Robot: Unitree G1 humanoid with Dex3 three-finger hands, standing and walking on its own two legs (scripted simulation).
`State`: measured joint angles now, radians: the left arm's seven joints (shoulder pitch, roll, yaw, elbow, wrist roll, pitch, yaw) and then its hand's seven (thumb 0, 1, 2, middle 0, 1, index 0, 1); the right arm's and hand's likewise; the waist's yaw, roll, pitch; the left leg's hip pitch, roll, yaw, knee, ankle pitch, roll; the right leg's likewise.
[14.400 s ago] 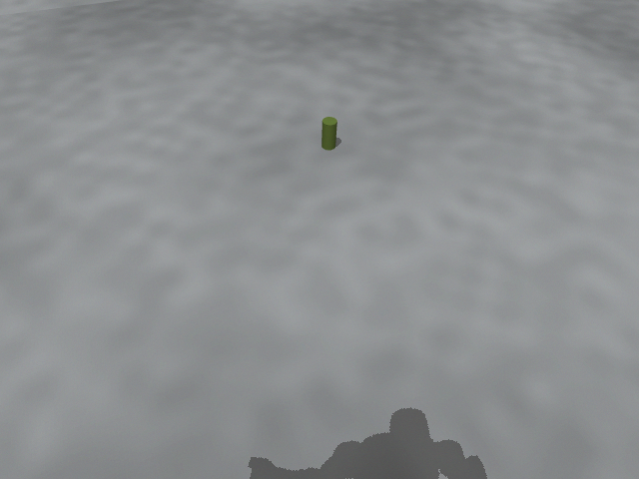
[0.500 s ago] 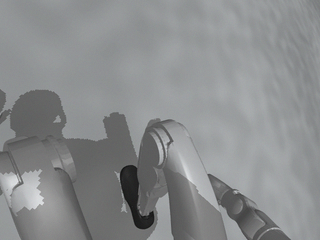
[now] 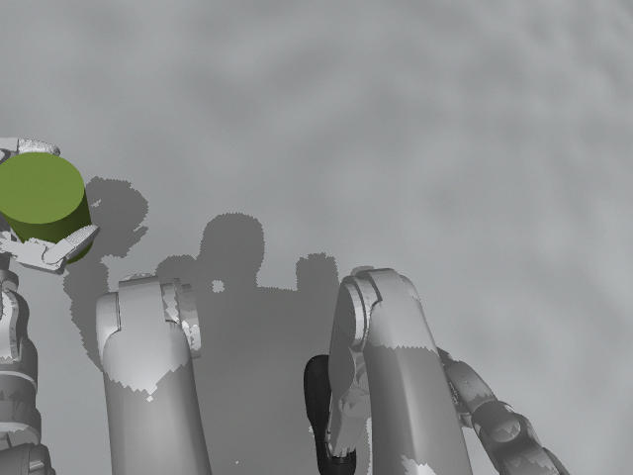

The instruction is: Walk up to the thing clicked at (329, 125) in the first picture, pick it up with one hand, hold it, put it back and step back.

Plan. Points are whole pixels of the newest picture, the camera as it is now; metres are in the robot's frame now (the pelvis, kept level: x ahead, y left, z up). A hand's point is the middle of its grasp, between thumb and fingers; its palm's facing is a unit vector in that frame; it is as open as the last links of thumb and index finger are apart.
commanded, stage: settle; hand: left
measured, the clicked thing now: (51, 215) +0.39 +0.29 -0.09
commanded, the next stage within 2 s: lift in 0.98 s
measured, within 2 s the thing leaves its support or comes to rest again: neither
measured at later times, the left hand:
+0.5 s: hand (44, 178) +0.39 +0.28 +0.00, palm faces +0.25 -0.97 -0.02, open 10.5 cm
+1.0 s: hand (28, 163) +0.39 +0.28 +0.03, palm faces +0.27 -0.96 -0.01, open 10.5 cm
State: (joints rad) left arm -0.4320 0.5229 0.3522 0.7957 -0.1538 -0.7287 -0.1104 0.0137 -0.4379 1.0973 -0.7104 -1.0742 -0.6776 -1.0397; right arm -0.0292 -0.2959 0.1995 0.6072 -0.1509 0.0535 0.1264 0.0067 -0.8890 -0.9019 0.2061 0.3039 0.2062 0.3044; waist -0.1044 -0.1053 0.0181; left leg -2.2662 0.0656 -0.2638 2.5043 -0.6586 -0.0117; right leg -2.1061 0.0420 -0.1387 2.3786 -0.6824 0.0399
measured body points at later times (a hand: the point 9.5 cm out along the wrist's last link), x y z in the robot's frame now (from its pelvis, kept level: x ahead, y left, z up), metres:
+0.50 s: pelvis +0.01 -0.02 +0.03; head +0.20 +0.06 +0.43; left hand +0.37 +0.33 +0.01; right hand +0.20 -0.26 -0.09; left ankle +0.09 +0.14 -0.28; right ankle +0.12 -0.13 -0.28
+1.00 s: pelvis +0.01 -0.01 +0.05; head +0.19 +0.06 +0.46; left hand +0.37 +0.33 +0.03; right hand +0.20 -0.25 -0.07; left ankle +0.09 +0.14 -0.28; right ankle +0.12 -0.13 -0.28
